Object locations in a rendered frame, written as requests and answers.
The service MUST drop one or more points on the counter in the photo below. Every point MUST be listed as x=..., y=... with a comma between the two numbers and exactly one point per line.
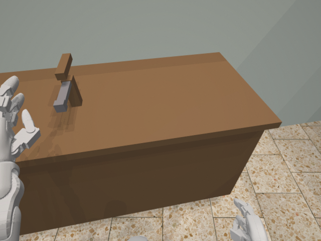
x=137, y=135

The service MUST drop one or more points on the tap lever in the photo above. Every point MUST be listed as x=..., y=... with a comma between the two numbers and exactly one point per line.
x=60, y=105

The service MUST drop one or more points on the left robot forearm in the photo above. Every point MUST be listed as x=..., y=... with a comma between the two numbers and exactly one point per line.
x=11, y=192

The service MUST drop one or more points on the robot right hand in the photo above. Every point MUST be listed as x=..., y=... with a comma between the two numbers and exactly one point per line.
x=253, y=228

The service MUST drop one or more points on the robot left hand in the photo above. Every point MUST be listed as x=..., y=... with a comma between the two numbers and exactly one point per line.
x=9, y=109

